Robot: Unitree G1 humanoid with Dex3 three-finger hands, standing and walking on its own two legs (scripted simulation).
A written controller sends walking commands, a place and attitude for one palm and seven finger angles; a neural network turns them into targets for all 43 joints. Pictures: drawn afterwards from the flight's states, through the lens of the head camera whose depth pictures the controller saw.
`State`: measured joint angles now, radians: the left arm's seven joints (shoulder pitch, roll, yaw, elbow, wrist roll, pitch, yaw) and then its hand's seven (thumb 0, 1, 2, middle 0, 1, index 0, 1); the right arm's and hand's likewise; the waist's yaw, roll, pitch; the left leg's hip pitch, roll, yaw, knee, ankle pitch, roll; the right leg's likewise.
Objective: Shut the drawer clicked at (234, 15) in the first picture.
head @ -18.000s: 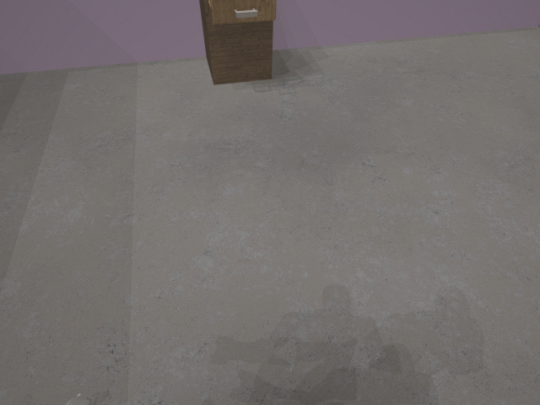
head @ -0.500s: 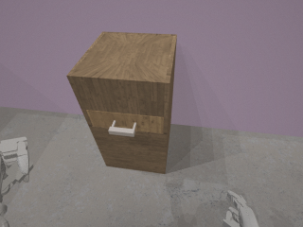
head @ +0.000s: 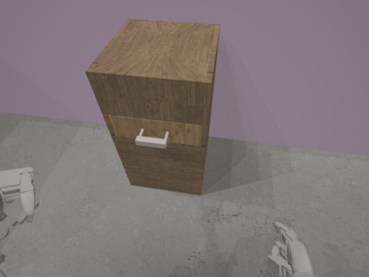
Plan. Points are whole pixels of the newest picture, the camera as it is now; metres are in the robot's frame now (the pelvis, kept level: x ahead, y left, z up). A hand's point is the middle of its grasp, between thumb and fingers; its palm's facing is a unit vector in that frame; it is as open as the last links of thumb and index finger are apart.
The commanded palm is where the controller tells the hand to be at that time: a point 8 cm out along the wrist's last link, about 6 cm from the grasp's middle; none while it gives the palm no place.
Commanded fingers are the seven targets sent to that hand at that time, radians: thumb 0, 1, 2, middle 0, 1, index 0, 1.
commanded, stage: step back with the hand held close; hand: left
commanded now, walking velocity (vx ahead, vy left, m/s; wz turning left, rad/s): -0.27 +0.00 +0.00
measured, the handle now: (152, 137) +0.66 +0.19 -0.23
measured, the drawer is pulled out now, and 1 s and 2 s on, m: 0.00 0.00 0.00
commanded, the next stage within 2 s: stop stepping back and stand still in 1.08 s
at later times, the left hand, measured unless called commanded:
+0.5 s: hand (32, 224) +0.16 +0.22 +0.17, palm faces +0.37 -0.80 -0.47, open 3.2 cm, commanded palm +0.08 +0.27 +0.18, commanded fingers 0.00 0.90 0.90 -1.40 -1.60 -1.40 -1.60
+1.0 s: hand out of the picture +0.08 +0.26 +0.17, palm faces +0.37 -0.79 -0.49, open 3.2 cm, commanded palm +0.01 +0.30 +0.18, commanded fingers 0.00 0.90 0.90 -1.40 -1.60 -1.40 -1.60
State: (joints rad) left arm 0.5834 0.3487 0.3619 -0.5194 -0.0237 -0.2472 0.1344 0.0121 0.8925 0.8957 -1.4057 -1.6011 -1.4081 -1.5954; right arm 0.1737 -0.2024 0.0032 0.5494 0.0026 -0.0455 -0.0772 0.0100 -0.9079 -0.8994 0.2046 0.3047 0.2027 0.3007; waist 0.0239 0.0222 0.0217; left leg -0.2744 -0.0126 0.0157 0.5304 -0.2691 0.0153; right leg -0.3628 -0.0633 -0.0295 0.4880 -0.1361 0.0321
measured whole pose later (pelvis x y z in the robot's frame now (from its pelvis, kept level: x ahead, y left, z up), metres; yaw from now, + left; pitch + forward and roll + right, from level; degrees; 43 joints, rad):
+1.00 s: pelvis -0.10 +0.01 -0.01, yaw +4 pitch +2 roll -3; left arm 0.61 0.43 0.42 -0.62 -0.02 -0.33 0.13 0.01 0.89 0.90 -1.41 -1.60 -1.41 -1.60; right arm 0.17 -0.20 -0.04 0.58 -0.01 -0.06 -0.08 0.01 -0.91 -0.90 0.20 0.30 0.20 0.30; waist -0.03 0.00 0.03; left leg -0.50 0.00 -0.05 0.57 -0.10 0.03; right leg -0.45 0.06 0.06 0.67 -0.26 0.03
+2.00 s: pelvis -0.18 +0.04 +0.00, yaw -1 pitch +1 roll +0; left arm 0.65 0.38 0.36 -0.60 -0.04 -0.19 0.14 0.01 0.90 0.90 -1.41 -1.60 -1.41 -1.60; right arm 0.22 -0.16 0.06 0.62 -0.02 -0.15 -0.06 0.01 -0.91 -0.90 0.21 0.30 0.20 0.30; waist -0.02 -0.02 -0.01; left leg -0.34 0.03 0.02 0.49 -0.17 0.00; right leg -0.21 0.05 -0.02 0.49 -0.30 -0.04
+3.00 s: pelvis -0.18 +0.04 +0.01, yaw +0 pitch -2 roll +0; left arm 0.28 0.11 0.00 1.14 0.01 0.00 0.04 0.00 0.92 0.90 -0.21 -0.31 -0.21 -0.31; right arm 0.28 -0.13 -0.01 1.15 -0.02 0.01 -0.03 0.00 -0.92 -0.90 0.20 0.30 0.20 0.30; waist -0.01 0.01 0.04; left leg -0.24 0.00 0.01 0.40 -0.13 0.00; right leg -0.11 0.02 -0.03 0.42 -0.28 -0.03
